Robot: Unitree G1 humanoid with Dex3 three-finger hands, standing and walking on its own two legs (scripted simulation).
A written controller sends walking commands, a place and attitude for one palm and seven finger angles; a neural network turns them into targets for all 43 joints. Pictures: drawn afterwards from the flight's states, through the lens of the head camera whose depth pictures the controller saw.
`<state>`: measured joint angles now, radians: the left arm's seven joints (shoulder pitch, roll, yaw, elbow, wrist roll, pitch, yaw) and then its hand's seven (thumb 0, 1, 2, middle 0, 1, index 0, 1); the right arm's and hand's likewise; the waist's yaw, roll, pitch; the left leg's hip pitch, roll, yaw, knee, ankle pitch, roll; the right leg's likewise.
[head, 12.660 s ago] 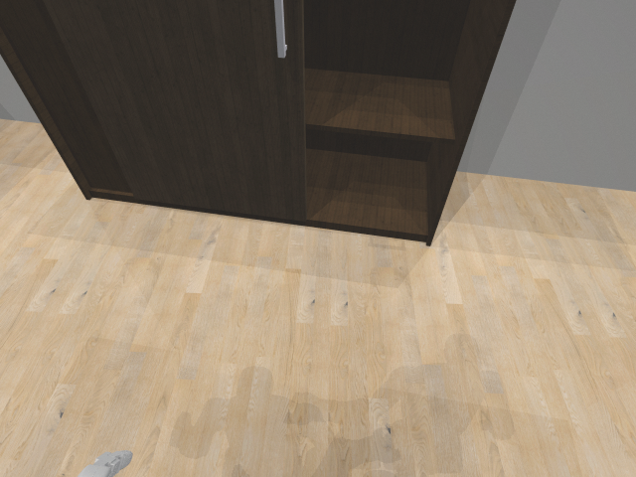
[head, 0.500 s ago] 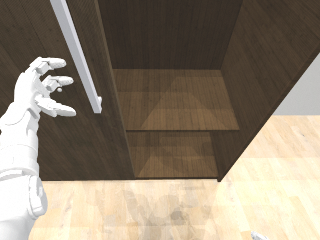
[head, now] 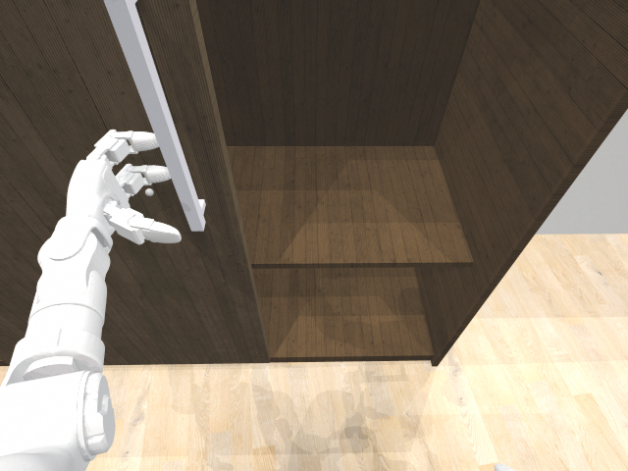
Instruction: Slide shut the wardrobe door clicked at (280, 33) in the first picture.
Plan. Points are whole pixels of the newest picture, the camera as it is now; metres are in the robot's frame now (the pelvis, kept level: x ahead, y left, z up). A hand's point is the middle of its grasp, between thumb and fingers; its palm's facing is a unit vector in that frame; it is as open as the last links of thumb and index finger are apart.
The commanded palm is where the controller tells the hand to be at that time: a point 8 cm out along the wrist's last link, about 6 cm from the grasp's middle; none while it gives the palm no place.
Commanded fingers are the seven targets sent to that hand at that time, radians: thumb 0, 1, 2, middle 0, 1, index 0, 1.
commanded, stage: feel for the door with the fingertips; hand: left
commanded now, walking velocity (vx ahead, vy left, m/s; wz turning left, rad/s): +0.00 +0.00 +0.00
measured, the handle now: (171, 132) +0.49 +0.17 +0.18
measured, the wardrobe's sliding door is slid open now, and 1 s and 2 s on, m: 0.52 0.52 0.52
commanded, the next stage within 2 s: slide the fingers in behind the handle in 0.42 s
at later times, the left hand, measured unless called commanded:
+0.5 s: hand (152, 179) +0.45 +0.20 +0.14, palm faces +0.01 -1.00 -0.02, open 13.7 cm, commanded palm +0.43 +0.25 +0.13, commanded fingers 0.00 -0.50 0.30 -0.30 -1.20 -0.30 -1.20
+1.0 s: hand (164, 187) +0.44 +0.19 +0.13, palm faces +0.00 -1.00 -0.01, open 13.9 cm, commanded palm +0.42 +0.24 +0.13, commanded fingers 0.00 -0.50 0.30 -0.30 -1.20 -0.30 -1.20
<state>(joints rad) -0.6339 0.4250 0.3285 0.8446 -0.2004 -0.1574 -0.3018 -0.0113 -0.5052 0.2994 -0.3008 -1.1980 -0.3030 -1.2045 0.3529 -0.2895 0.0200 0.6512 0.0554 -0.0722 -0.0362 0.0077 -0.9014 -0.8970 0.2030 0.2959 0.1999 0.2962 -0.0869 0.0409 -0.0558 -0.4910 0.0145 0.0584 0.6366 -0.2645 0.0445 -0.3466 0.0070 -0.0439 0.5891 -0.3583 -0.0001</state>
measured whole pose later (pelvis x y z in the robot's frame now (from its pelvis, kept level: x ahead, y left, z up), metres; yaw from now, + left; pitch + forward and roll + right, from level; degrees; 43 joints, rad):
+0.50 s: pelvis -0.01 -0.02 +0.00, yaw +1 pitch +8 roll -1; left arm -0.80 0.50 0.35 1.05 -0.18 -0.21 -0.33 -0.01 -0.50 0.30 -0.33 -1.23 -0.34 -1.24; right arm 0.37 -0.31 0.03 0.69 0.05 -0.07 -0.05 0.01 -0.90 -0.90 0.20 0.30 0.20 0.30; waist -0.10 0.04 -0.03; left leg -0.54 0.03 0.03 0.65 -0.25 0.03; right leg -0.39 0.02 -0.07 0.62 -0.36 -0.02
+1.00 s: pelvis +0.00 -0.01 +0.00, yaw +0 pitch +7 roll -1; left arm -0.70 0.43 0.33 0.95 -0.18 -0.19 -0.28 -0.01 -0.50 0.30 -0.31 -1.20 -0.31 -1.21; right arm 0.35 -0.29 0.03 0.65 0.06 -0.06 -0.03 0.01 -0.90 -0.90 0.20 0.30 0.20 0.30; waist -0.10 0.04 -0.05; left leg -0.50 0.02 0.05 0.65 -0.27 0.03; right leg -0.36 0.02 -0.05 0.61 -0.37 -0.01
